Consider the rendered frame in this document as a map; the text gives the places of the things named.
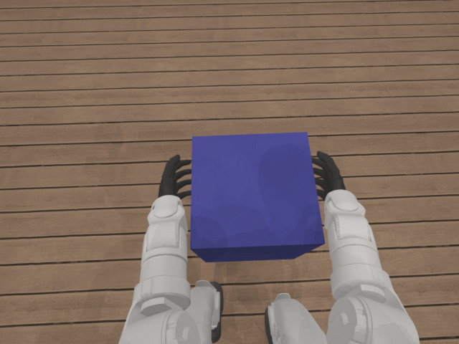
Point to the robot right forearm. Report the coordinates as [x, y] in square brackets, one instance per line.
[355, 259]

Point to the robot thigh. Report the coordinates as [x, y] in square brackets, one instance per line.
[205, 309]
[293, 324]

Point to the robot left hand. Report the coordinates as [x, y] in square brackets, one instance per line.
[169, 185]

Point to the carton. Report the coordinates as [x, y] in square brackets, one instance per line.
[253, 197]

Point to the right robot thigh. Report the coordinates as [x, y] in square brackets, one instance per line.
[293, 324]

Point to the robot right hand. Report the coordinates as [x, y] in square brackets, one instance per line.
[331, 178]

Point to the robot left upper arm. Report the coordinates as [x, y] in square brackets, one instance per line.
[174, 326]

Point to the left robot thigh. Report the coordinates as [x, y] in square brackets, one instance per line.
[205, 309]

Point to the robot left forearm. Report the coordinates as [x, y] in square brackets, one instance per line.
[163, 281]

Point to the robot right upper arm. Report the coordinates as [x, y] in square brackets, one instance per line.
[355, 319]

